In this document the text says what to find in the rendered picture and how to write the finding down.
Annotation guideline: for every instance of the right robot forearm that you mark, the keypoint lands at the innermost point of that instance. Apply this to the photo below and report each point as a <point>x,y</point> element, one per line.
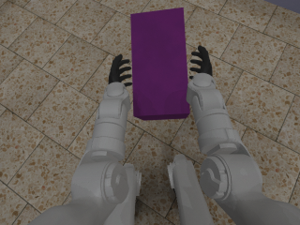
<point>216,133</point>

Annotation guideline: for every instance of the robot left thigh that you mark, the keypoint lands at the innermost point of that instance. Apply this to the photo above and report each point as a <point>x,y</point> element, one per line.
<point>124,213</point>

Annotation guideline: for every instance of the left robot forearm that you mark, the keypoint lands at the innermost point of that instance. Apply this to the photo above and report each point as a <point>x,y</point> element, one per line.
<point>110,127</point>

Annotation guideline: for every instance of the right robot hand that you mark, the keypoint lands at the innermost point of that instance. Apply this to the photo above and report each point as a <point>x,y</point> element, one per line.
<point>205,64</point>

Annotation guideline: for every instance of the left robot shin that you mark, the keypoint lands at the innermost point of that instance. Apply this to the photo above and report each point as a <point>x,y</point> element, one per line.
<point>129,165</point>

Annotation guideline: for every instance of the carton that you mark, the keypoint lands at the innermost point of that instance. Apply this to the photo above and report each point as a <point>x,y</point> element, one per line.
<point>159,64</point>

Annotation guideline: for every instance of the robot left upper arm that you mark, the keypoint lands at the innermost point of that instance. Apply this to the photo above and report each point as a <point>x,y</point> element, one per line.
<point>96,189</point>

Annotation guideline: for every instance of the robot right upper arm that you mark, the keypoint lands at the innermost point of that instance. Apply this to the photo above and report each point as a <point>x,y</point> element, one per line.
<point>235,182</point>

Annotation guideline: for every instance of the left robot hand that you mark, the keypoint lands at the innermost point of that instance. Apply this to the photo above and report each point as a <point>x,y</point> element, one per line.
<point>115,71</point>

